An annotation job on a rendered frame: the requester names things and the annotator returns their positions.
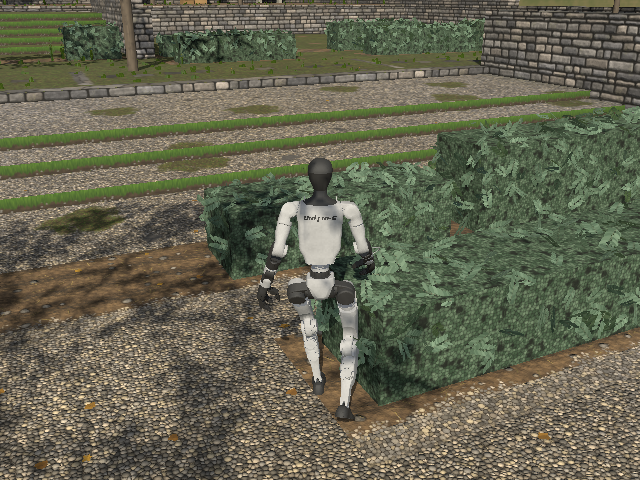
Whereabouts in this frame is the robot left upper arm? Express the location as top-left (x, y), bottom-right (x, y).
top-left (272, 201), bottom-right (300, 258)

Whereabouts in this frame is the robot left hand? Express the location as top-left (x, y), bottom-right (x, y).
top-left (257, 285), bottom-right (280, 312)

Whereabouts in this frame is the robot right shin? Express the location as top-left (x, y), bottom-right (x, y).
top-left (340, 340), bottom-right (359, 408)

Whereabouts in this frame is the robot right hand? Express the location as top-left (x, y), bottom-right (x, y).
top-left (352, 259), bottom-right (375, 275)

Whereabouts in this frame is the left robot thigh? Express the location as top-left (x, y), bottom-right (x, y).
top-left (287, 278), bottom-right (318, 337)

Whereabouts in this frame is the robot right upper arm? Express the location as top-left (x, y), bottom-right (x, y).
top-left (341, 201), bottom-right (369, 254)

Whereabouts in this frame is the left robot forearm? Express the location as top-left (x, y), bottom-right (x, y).
top-left (260, 242), bottom-right (281, 288)

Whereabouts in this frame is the right robot forearm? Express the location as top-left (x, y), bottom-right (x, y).
top-left (359, 238), bottom-right (374, 265)

